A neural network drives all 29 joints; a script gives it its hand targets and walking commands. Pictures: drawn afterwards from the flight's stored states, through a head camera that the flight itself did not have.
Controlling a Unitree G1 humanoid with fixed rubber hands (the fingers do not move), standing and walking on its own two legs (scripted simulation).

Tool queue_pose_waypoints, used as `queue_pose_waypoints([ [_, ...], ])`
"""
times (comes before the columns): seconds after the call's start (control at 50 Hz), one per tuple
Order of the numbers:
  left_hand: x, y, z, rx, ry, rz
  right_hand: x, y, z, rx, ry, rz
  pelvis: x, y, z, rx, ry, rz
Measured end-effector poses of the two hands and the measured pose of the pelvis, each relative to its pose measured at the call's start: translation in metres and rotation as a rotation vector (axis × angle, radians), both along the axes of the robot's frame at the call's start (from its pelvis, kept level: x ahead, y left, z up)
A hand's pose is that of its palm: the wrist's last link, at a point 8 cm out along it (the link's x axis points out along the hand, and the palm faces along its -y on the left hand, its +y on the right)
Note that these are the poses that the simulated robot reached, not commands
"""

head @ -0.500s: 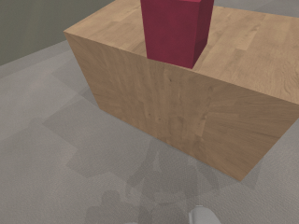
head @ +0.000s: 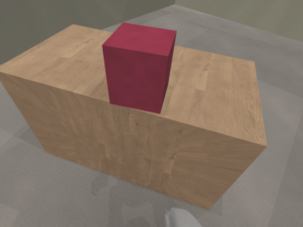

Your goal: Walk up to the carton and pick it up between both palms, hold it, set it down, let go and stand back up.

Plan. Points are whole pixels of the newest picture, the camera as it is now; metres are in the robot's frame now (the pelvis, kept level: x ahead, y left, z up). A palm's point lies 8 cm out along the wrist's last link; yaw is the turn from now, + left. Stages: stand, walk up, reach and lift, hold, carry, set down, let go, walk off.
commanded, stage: walk up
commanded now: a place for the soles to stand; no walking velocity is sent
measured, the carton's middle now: (141, 68) +0.66 +0.02 +0.08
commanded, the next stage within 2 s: none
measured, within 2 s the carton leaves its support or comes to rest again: neither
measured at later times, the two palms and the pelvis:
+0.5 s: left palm (87, 211) +0.21 +0.19 -0.11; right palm (255, 220) +0.17 -0.32 -0.14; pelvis +0.13 -0.06 -0.01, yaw -6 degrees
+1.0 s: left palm (76, 210) +0.22 +0.22 -0.14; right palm out of the picture +0.15 -0.24 -0.12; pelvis +0.11 +0.00 +0.00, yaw -8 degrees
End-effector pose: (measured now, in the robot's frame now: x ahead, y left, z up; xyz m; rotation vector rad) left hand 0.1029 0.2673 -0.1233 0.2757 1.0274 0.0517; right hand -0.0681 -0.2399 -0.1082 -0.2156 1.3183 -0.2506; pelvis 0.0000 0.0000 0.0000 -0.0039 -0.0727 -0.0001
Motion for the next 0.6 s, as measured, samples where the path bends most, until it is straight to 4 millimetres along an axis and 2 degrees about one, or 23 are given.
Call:
queue_pose_waypoints([
  [0.06, 0.033, -0.020, 0.003, -0.024, 0.007, -0.031, 0.007, -0.003, 0.005, 0.017, 0.044, -0.014, 0.021, -0.010, 0.005, 0.000, 0.016, -0.017],
  [0.12, 0.061, -0.047, 0.000, -0.043, 0.029, -0.067, 0.026, -0.013, -0.001, 0.038, 0.066, -0.024, 0.044, -0.022, 0.001, 0.016, 0.025, -0.054],
  [0.22, 0.107, -0.095, -0.017, -0.031, 0.048, -0.111, 0.074, -0.045, -0.037, 0.071, 0.076, -0.040, 0.089, -0.051, -0.022, 0.026, 0.033, -0.108],
  [0.28, 0.118, -0.112, -0.018, -0.019, 0.053, -0.075, 0.113, -0.062, -0.051, 0.086, 0.057, -0.025, 0.101, -0.060, -0.026, 0.010, 0.020, -0.123],
  [0.32, 0.116, -0.111, -0.012, -0.005, 0.067, -0.011, 0.141, -0.069, -0.052, 0.090, 0.035, 0.003, 0.108, -0.062, -0.022, 0.010, 0.018, -0.122],
  [0.42, 0.105, -0.092, 0.007, 0.060, 0.106, 0.056, 0.206, -0.079, -0.042, 0.075, -0.042, 0.077, 0.123, -0.065, -0.009, 0.006, 0.025, -0.109],
  [0.5, 0.107, -0.081, 0.010, 0.079, 0.098, 0.068, 0.238, -0.081, -0.036, 0.050, -0.074, 0.092, 0.131, -0.061, -0.007, 0.005, 0.026, -0.100],
  [0.6, 0.129, -0.065, 0.005, 0.069, 0.042, 0.051, 0.267, -0.074, -0.027, 0.015, -0.138, 0.088, 0.129, -0.047, -0.010, 0.007, 0.034, -0.092],
])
